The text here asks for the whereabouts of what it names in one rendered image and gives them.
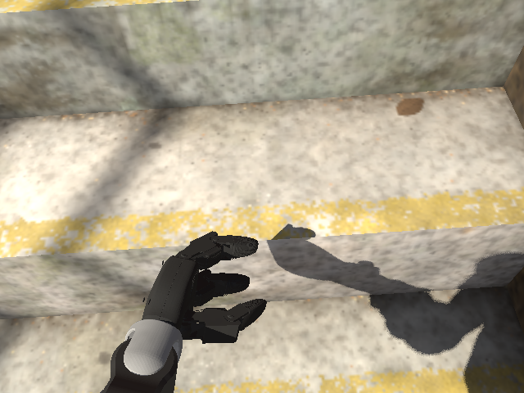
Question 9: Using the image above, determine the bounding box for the robot left forearm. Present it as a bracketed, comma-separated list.
[100, 319, 183, 393]

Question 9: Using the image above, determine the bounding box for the left robot hand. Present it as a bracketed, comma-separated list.
[142, 231, 267, 344]

